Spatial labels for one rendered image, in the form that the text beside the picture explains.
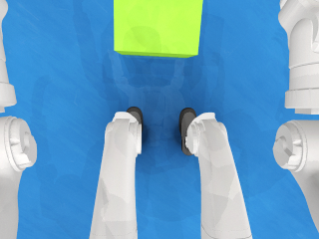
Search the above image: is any robot right upper arm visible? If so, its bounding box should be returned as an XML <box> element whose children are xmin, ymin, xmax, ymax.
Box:
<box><xmin>272</xmin><ymin>119</ymin><xmax>319</xmax><ymax>232</ymax></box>

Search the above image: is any carton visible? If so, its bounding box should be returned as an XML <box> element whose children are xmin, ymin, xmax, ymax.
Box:
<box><xmin>114</xmin><ymin>0</ymin><xmax>203</xmax><ymax>58</ymax></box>

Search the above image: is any robot left upper arm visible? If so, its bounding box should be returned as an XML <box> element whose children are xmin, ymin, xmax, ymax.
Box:
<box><xmin>0</xmin><ymin>116</ymin><xmax>37</xmax><ymax>239</ymax></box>

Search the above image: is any left robot forearm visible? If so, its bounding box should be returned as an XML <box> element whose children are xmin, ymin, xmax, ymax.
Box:
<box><xmin>0</xmin><ymin>0</ymin><xmax>17</xmax><ymax>113</ymax></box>

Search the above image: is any robot left foot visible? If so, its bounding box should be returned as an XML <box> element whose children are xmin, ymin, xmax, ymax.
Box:
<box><xmin>127</xmin><ymin>107</ymin><xmax>144</xmax><ymax>133</ymax></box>

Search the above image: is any right robot forearm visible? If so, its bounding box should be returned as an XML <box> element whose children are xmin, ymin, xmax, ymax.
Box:
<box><xmin>278</xmin><ymin>0</ymin><xmax>319</xmax><ymax>115</ymax></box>

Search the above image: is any right robot thigh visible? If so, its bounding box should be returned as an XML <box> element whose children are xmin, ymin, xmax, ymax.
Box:
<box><xmin>188</xmin><ymin>119</ymin><xmax>253</xmax><ymax>239</ymax></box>

